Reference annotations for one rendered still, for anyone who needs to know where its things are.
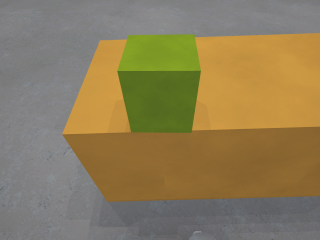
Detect pedestal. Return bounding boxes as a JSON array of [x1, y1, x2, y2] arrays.
[[62, 33, 320, 202]]

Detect carton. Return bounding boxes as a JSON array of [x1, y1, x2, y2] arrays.
[[117, 34, 201, 133]]

